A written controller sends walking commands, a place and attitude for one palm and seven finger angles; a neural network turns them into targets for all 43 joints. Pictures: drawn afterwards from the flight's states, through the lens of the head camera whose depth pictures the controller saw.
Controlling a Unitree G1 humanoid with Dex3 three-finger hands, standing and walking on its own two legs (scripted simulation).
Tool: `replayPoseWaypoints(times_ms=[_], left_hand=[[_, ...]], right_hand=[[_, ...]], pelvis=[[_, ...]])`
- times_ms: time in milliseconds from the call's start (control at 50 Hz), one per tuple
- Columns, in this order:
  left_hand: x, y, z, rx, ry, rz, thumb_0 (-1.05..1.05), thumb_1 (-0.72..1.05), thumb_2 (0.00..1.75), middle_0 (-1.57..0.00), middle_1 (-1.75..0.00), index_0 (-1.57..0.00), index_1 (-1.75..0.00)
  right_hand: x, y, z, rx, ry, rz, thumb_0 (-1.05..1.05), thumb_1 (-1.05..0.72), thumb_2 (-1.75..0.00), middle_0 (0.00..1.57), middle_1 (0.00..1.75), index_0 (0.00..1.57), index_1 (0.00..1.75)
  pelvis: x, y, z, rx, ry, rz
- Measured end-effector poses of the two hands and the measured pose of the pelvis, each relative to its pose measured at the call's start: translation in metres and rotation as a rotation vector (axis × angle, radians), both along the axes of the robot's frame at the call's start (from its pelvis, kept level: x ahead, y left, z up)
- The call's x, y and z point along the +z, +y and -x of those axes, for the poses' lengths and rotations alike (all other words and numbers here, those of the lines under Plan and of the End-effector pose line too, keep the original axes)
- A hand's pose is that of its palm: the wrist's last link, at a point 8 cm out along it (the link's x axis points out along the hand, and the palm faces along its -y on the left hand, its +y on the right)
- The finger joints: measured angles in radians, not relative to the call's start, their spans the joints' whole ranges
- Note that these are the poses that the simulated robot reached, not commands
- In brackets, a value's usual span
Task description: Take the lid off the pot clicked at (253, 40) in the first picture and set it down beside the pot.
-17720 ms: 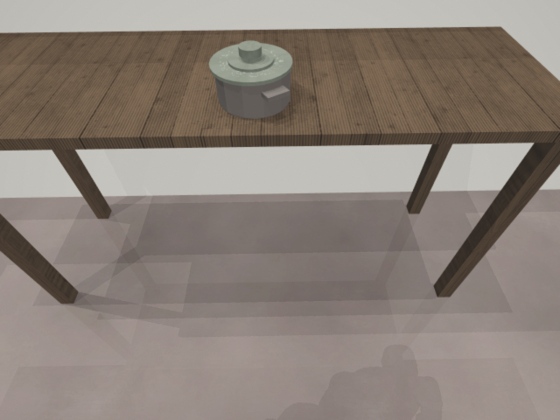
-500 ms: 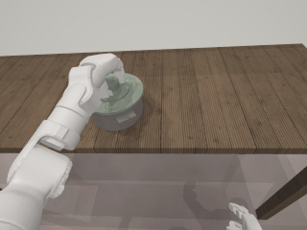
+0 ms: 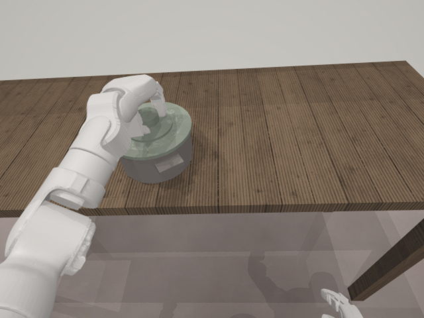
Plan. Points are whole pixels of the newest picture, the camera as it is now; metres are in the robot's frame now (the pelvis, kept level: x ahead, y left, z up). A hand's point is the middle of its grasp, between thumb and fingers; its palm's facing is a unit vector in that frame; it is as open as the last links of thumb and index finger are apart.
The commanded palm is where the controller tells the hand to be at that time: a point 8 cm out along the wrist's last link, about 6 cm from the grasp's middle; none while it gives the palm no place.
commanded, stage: lift the lid straight up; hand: left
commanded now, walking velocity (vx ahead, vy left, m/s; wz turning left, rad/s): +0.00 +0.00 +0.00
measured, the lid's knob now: (146, 117) +0.47 +0.13 +0.16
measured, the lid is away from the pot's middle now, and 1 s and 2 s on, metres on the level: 0.00 0.01 0.02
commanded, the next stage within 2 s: none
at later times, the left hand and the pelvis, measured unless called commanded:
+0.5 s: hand (134, 111) +0.43 +0.14 +0.20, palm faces -0.22 -0.07 -0.97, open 7.9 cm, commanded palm +0.41 +0.15 +0.27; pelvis +0.00 +0.00 +0.00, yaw +1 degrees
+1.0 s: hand (132, 89) +0.44 +0.13 +0.24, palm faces -0.18 -0.05 -0.98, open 7.9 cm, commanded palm +0.41 +0.14 +0.31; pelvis -0.01 +0.00 +0.00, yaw +1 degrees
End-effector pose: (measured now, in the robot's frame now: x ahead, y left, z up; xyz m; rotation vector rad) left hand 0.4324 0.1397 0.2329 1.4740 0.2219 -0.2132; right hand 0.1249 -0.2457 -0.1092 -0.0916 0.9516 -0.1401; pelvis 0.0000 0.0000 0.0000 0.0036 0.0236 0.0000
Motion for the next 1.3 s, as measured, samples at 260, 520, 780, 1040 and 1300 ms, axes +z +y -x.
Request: replayPoseWaypoints(times_ms=[260,520,780,1040,1300], left_hand=[[0.002,0.004,0.008,-0.004,-0.009,0.0,-0.02,0.13,0.97,-0.73,-0.9,-0.69,-0.82],[0.027,-0.001,0.013,-0.006,-0.057,-0.014,-0.02,0.12,0.97,-0.74,-0.89,-0.7,-0.82],[0.047,-0.001,0.012,0.016,-0.073,-0.029,-0.02,0.12,0.97,-0.75,-0.9,-0.7,-0.82],[0.07,-0.008,0.007,0.006,-0.102,-0.028,-0.03,0.11,0.97,-0.75,-0.9,-0.7,-0.82],[0.088,-0.001,0.007,0.036,-0.123,-0.025,-0.03,0.11,0.97,-0.75,-0.9,-0.7,-0.82]], right_hand=[[0.004,0.006,-0.016,0.022,-0.04,-0.014,0.01,-0.91,-0.9,0.2,0.3,0.2,0.3],[0.004,0.016,-0.03,0.061,-0.072,-0.039,0.01,-0.91,-0.9,0.2,0.3,0.2,0.3],[0.005,0.014,-0.024,0.063,-0.07,-0.023,0.01,-0.91,-0.9,0.2,0.3,0.2,0.3],[0.002,0.009,-0.01,0.041,-0.052,-0.013,0.01,-0.91,-0.9,0.2,0.3,0.2,0.3],[0.005,0.01,-0.014,0.041,-0.07,-0.01,0.01,-0.91,-0.9,0.2,0.3,0.2,0.3]], pelvis=[[0.0,0.002,0.0,0.003,-0.011,0.001],[0.001,0.002,0.001,0.012,-0.012,-0.001],[0.001,0.0,0.007,0.013,-0.017,-0.002],[0.001,0.001,0.006,0.009,-0.017,-0.003],[0.001,0.002,0.006,0.004,-0.016,-0.003]])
